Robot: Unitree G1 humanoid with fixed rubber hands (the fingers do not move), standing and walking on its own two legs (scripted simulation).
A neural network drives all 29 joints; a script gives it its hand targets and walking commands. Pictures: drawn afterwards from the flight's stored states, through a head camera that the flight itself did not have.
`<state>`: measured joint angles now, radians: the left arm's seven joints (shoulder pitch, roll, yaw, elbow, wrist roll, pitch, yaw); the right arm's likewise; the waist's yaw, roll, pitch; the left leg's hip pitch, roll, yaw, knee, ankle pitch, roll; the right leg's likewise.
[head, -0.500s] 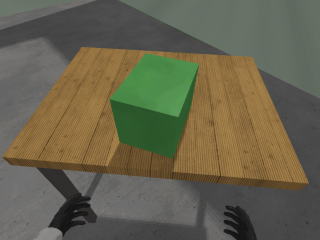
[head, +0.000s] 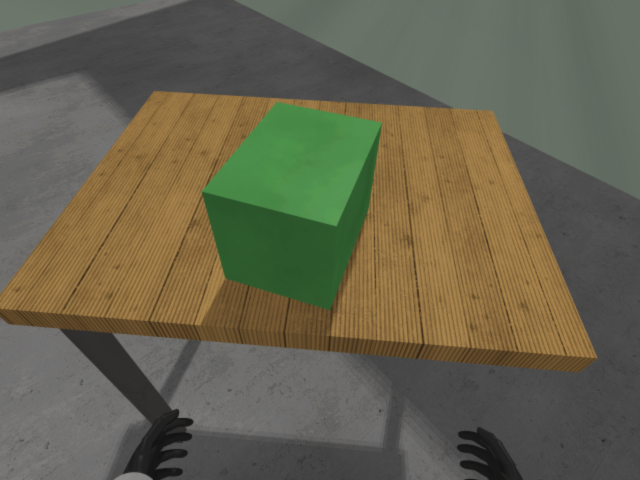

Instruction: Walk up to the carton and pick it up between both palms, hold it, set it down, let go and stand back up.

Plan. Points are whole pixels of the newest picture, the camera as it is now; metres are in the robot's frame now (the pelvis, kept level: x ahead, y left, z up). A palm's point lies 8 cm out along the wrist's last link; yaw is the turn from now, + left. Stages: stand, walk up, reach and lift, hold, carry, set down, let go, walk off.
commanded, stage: let go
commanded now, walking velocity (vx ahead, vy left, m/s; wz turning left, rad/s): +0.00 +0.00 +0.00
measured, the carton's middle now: (302, 201) +0.49 +0.05 +0.09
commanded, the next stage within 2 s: stand in 0.50 s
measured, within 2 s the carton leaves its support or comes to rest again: neither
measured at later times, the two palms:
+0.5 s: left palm (145, 464) +0.17 +0.23 -0.08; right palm out of the picture +0.16 -0.22 -0.08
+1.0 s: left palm out of the picture +0.06 +0.29 -0.10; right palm out of the picture +0.06 -0.22 -0.13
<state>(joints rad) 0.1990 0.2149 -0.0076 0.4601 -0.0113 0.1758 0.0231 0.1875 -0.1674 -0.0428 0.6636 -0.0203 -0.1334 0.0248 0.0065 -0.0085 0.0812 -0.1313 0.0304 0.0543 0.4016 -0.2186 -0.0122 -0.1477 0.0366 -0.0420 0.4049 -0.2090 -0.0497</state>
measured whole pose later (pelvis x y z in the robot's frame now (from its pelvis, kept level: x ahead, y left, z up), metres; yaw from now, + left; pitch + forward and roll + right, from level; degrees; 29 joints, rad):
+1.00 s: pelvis +0.01 +0.03 +0.00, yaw +1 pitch -2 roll +0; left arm 0.39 0.23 0.02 0.74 0.01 -0.04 0.00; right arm 0.35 -0.24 -0.03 0.83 -0.01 -0.03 0.01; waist 0.00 0.04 0.00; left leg -0.15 -0.01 0.06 0.46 -0.27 0.03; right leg -0.16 0.00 -0.04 0.46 -0.26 -0.01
